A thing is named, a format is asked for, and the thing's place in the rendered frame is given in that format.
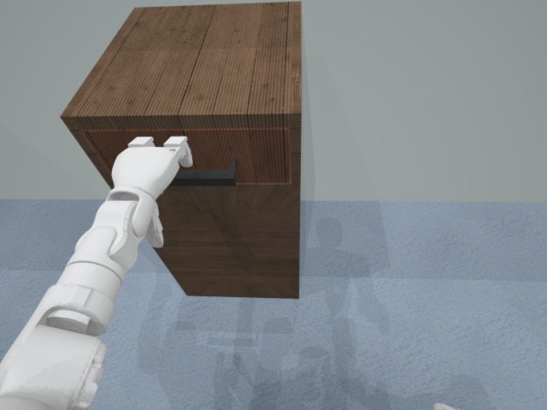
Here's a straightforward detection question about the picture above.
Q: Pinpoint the left robot hand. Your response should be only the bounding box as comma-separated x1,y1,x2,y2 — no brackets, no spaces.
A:
112,137,192,248

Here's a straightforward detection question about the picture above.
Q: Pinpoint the drawer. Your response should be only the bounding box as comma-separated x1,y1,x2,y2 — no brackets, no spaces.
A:
83,127,291,183

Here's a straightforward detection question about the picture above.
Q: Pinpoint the handle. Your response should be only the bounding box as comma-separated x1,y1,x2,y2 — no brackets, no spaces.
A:
169,157,238,186

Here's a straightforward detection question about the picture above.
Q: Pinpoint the left robot upper arm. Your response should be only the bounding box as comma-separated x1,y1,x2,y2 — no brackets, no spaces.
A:
0,325,108,410

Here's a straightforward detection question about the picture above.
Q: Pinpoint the left robot forearm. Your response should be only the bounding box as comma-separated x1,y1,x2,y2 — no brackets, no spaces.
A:
0,186,156,388

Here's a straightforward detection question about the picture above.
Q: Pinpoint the cabinet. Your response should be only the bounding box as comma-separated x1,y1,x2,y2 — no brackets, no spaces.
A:
60,1,302,299

